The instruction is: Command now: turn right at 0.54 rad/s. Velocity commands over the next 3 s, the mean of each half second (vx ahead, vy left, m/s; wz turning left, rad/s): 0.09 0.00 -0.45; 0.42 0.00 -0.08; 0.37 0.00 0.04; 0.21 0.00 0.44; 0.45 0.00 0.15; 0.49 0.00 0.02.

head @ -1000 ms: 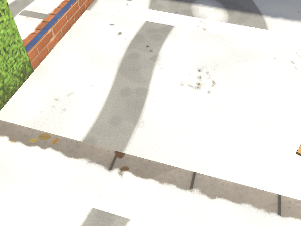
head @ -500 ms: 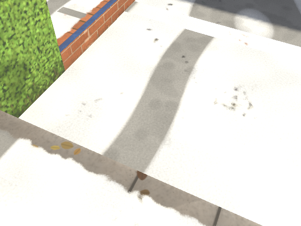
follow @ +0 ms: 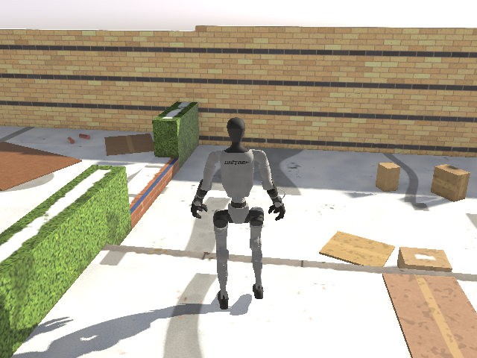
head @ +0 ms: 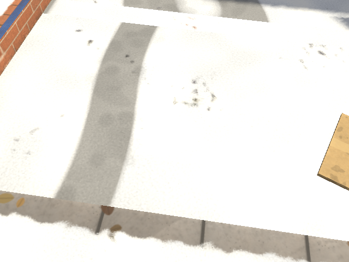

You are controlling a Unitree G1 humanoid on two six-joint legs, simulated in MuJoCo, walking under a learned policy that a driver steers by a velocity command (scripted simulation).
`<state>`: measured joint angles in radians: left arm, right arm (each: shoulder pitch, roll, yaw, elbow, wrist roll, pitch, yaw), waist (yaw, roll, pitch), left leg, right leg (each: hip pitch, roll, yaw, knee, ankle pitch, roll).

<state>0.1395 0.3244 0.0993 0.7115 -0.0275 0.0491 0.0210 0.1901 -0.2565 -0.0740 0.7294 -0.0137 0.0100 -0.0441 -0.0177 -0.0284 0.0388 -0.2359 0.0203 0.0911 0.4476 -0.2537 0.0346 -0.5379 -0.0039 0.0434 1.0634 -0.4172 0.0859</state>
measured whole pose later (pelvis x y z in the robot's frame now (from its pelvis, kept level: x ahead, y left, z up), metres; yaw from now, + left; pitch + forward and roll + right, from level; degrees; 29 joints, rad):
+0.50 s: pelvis +0.02 -0.06 +0.01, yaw -13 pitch +2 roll +1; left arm 0.26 0.26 0.05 0.67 0.00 -0.03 0.00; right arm 0.18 -0.30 -0.08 0.74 0.01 -0.02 0.00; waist 0.02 0.01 -0.02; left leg -0.48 0.04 -0.02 0.75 -0.25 -0.03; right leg -0.22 0.05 0.06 0.40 -0.21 -0.06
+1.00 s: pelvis +0.20 -0.06 +0.00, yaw -14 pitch +3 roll +0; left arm 0.13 0.28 0.05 0.64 -0.01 -0.07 -0.04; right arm 0.43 -0.25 -0.04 0.82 0.01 -0.06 0.00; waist -0.09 -0.04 0.01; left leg -0.02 -0.02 0.01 0.27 -0.30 0.03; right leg -0.68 -0.08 0.02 0.69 0.00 0.01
